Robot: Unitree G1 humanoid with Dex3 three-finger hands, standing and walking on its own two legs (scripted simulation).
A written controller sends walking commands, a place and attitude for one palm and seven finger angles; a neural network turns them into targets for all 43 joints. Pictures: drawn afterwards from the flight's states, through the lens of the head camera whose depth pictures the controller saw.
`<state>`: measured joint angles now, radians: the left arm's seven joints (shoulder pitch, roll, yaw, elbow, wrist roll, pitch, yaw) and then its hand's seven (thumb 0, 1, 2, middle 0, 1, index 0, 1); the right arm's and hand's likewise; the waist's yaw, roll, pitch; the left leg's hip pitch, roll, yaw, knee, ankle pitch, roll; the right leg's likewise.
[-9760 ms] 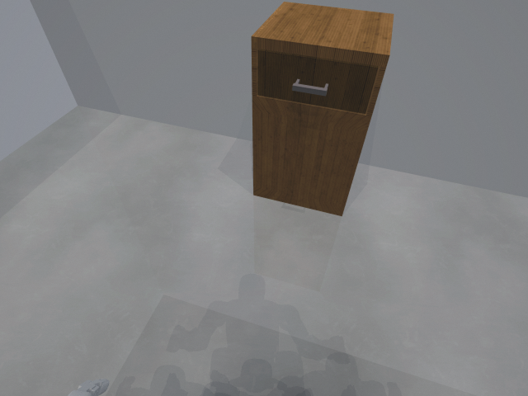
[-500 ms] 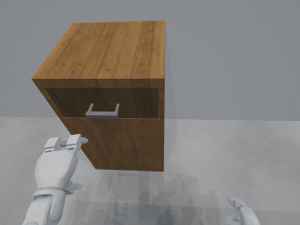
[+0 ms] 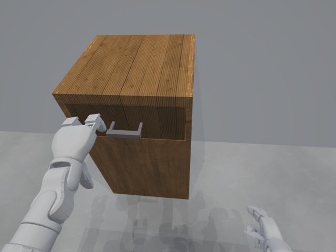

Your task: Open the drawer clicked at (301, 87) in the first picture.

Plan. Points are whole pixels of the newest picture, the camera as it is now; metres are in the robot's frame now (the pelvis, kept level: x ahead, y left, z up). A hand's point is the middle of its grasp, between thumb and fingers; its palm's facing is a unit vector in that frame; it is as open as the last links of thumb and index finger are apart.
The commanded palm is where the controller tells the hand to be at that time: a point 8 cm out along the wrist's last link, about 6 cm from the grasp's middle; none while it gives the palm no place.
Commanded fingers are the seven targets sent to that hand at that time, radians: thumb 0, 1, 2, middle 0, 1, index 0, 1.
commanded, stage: raise the hand with hooked fingers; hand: left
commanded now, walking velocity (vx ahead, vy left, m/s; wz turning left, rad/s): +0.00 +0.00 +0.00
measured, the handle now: (125, 129) +0.52 +0.23 -0.08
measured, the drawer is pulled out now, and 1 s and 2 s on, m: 0.00 0.00 0.00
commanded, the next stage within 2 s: move the hooked fingers above the handle in 0.38 s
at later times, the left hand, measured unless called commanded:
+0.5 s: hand (80, 157) +0.30 +0.25 +0.07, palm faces +0.04 -0.10 -0.99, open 13.8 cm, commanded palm +0.28 +0.25 +0.13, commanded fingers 0.00 -0.50 0.30 -0.30 -1.20 -0.30 -1.20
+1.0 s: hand (97, 150) +0.35 +0.24 +0.03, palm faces -0.06 -0.07 -1.00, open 13.8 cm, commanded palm +0.34 +0.24 +0.10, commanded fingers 0.00 -0.50 0.30 -0.30 -1.20 -0.30 -1.20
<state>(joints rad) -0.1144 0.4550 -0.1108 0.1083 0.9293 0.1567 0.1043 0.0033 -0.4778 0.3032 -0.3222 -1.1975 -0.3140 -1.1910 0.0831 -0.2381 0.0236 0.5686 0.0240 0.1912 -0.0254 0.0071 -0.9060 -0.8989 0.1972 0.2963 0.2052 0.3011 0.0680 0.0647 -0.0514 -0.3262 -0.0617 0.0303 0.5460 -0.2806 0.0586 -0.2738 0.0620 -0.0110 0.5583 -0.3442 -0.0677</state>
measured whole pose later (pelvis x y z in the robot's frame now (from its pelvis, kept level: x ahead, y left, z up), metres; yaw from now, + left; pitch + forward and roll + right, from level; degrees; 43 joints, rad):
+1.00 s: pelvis -0.01 +0.01 -0.01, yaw +0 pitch +8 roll +0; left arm -0.35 0.44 -0.13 0.48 0.98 0.03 0.15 0.00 -0.49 0.30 -0.32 -1.20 -0.31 -1.20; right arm 0.20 -0.24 -0.01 0.61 0.03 0.18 -0.03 0.01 -0.91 -0.90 0.20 0.30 0.21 0.30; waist 0.02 0.04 -0.07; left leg -0.48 -0.06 0.03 0.63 -0.29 0.07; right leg -0.42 0.06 -0.02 0.63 -0.35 -0.05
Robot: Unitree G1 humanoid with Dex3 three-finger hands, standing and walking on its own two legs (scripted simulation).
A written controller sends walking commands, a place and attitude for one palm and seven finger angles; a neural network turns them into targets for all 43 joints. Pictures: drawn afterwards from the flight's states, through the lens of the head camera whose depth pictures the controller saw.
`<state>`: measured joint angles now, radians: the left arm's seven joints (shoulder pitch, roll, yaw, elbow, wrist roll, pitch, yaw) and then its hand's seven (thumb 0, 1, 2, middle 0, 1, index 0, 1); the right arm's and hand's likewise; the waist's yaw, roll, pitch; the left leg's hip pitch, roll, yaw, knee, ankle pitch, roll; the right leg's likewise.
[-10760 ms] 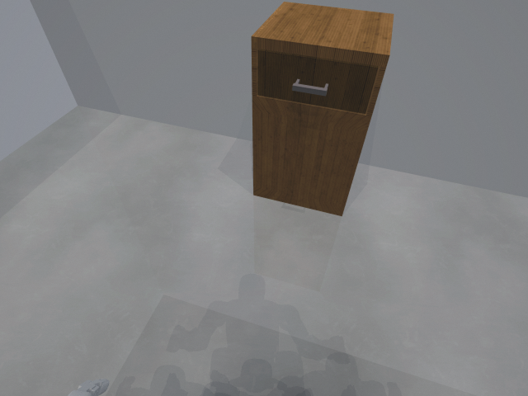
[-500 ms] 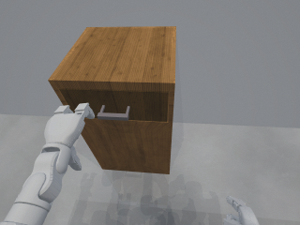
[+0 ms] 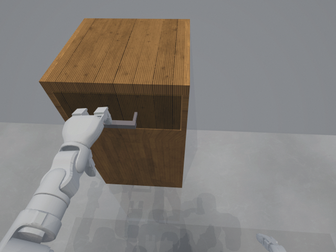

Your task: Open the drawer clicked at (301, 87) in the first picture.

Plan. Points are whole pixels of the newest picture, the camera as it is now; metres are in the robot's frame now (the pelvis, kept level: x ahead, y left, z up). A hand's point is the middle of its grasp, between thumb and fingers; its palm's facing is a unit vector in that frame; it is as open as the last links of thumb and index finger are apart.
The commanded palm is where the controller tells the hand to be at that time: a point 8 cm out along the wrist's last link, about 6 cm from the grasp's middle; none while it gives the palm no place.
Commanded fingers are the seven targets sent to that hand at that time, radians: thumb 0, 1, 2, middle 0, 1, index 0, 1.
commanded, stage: move the hooked fingers above the handle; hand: left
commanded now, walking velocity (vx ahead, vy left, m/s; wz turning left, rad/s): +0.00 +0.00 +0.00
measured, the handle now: (119, 119) +0.54 +0.22 -0.07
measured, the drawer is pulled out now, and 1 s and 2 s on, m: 0.00 0.00 0.00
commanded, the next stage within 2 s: none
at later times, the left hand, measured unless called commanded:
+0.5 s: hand (108, 130) +0.43 +0.21 +0.01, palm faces -0.10 -0.06 -0.99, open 13.8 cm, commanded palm +0.42 +0.22 +0.07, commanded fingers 0.00 -0.50 0.30 -0.30 -1.20 -0.30 -1.20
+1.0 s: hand (122, 121) +0.48 +0.19 -0.02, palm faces -0.04 -0.06 -1.00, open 13.8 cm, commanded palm +0.48 +0.21 +0.04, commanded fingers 0.00 -0.50 0.30 -0.30 -1.20 -0.30 -1.20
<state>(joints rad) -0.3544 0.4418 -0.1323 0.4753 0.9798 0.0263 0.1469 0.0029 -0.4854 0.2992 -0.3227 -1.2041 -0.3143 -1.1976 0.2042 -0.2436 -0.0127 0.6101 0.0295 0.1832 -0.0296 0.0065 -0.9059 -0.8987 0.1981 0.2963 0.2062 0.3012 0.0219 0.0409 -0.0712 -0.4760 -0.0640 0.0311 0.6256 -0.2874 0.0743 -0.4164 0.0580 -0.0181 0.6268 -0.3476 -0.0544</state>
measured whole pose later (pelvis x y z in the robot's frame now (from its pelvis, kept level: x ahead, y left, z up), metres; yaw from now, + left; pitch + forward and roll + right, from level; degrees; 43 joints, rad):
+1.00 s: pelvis +0.01 +0.00 -0.03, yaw -1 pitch +21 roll -2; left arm -0.78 0.45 -0.07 1.03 1.10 -0.12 0.35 0.00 -0.48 0.30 -0.33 -1.20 -0.32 -1.20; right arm 0.35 -0.26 -0.06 0.68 -0.01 0.16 -0.02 0.00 -0.91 -0.90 0.20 0.30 0.21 0.30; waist -0.12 0.04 -0.17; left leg -0.85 -0.04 0.02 0.88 -0.39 0.07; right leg -0.77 0.08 -0.04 0.83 -0.43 -0.06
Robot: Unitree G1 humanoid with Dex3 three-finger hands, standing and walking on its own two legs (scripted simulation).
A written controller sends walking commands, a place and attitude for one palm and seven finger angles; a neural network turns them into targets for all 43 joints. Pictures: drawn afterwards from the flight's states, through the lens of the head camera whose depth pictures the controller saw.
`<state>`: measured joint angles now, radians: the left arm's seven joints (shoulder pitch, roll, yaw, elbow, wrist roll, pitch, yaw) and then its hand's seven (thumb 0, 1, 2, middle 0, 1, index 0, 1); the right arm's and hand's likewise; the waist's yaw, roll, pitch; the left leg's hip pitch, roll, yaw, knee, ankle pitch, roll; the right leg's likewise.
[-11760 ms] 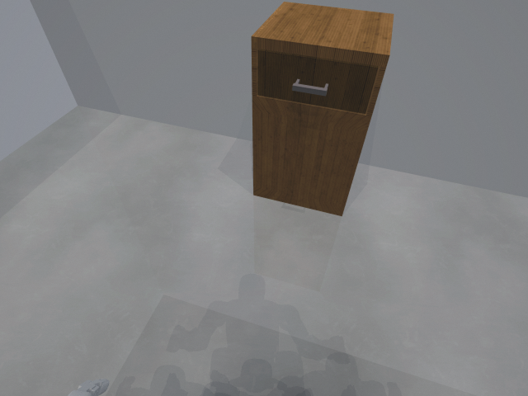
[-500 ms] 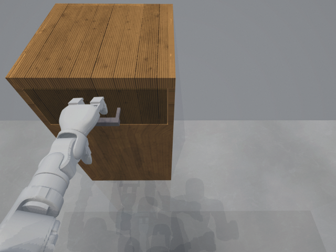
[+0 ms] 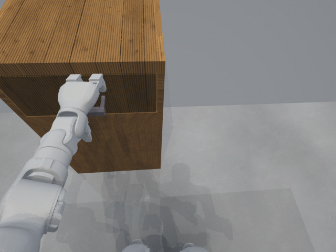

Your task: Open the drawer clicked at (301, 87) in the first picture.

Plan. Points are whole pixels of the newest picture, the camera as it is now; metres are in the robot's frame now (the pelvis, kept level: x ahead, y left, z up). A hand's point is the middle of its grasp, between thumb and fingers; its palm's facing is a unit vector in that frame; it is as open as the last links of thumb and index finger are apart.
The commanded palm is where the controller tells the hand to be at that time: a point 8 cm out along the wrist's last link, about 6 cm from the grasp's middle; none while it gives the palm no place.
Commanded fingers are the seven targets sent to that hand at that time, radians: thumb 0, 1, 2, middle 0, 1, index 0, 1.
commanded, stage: move the hooked fingers above the handle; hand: left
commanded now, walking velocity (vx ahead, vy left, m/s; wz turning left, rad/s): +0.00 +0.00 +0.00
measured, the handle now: (83, 106) +0.53 +0.23 -0.04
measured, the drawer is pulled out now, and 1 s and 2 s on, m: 0.00 0.00 0.00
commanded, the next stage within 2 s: none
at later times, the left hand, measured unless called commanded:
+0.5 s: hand (86, 109) +0.48 +0.20 +0.01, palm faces -0.08 -0.08 -0.99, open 13.8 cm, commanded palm +0.47 +0.21 +0.07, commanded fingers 0.00 -0.50 0.30 -0.30 -1.20 -0.30 -1.20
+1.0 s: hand (78, 109) +0.48 +0.22 +0.01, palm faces -0.16 -0.02 -0.99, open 13.8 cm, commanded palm +0.48 +0.21 +0.07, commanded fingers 0.00 -0.50 0.30 -0.30 -1.20 -0.30 -1.20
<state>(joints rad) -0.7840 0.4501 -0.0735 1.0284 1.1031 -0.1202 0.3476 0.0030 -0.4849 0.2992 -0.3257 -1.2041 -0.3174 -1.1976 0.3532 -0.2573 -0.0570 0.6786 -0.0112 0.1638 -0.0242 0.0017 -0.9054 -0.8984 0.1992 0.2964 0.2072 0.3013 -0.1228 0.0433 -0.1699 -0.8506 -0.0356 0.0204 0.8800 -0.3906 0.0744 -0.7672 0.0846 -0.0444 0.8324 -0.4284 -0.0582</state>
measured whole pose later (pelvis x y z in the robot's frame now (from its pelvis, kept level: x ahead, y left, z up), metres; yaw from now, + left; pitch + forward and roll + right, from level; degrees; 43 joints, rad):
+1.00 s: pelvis -0.01 +0.01 +0.00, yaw +0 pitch +20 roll -3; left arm -0.88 0.49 -0.13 1.15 1.06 -0.03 0.26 0.00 -0.48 0.30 -0.33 -1.21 -0.33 -1.21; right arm 0.41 -0.25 -0.02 0.66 0.01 0.15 -0.05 0.00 -0.90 -0.90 0.20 0.30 0.21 0.30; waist -0.15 0.05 -0.15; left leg -0.85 -0.03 0.02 0.87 -0.37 0.09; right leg -0.76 0.09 -0.04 0.80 -0.40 -0.04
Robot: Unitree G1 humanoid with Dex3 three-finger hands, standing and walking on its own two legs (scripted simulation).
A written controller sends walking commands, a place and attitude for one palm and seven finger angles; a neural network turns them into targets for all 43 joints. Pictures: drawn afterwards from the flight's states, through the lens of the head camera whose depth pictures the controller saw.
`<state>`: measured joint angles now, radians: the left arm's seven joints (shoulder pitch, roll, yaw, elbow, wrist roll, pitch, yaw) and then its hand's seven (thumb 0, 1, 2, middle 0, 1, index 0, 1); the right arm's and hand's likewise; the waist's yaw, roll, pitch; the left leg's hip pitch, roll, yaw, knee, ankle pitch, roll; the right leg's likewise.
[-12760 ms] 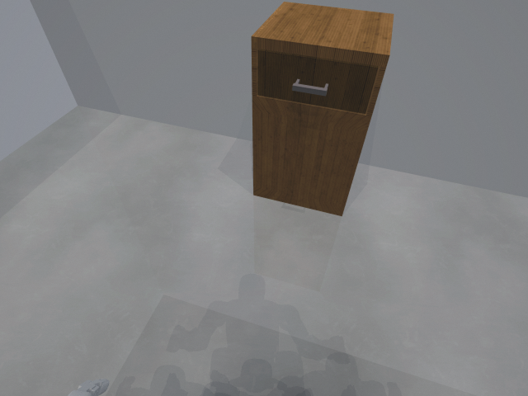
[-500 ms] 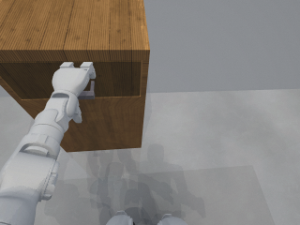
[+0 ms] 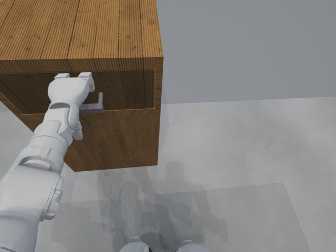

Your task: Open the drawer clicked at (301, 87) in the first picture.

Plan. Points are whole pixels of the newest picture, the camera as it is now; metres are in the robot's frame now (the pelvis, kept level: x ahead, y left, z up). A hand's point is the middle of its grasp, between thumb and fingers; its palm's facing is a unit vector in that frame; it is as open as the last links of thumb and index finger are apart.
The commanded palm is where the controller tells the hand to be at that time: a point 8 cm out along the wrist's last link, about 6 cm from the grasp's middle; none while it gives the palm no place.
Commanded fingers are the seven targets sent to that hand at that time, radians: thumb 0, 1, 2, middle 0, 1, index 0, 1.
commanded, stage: move the hooked fingers above the handle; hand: left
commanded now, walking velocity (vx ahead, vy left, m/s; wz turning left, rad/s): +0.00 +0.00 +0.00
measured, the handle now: (81, 102) +0.54 +0.22 -0.04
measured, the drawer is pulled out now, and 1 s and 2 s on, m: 0.00 0.00 0.00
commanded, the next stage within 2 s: none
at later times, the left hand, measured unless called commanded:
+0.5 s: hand (75, 102) +0.49 +0.21 +0.02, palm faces -0.10 -0.02 -0.99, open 13.4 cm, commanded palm +0.48 +0.22 +0.07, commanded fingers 0.00 -0.50 0.30 -0.30 -1.20 -0.30 -1.20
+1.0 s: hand (81, 104) +0.50 +0.20 +0.00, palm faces -0.01 -0.04 -1.00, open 13.4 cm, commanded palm +0.49 +0.22 +0.07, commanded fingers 0.00 -0.50 0.30 -0.30 -1.20 -0.30 -1.20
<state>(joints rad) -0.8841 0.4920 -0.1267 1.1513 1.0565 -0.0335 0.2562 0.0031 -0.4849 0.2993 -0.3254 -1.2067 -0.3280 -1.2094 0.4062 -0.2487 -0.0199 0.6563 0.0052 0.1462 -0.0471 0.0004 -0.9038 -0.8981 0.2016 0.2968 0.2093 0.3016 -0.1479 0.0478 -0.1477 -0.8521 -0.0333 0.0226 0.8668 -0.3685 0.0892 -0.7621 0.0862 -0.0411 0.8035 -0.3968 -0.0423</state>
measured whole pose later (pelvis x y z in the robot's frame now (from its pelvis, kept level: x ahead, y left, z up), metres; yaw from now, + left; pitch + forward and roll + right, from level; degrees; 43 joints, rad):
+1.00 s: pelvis +0.01 -0.01 -0.01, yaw -1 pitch +23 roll -3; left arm -0.79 0.48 -0.01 1.08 1.11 -0.06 0.42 0.00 -0.48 0.30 -0.37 -1.22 -0.39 -1.24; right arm 0.35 -0.25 -0.03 0.68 -0.01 0.18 -0.02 0.00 -0.91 -0.90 0.20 0.30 0.21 0.30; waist -0.14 0.06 -0.17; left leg -0.89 -0.02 0.03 0.91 -0.41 0.08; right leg -0.81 0.10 -0.04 0.84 -0.43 -0.05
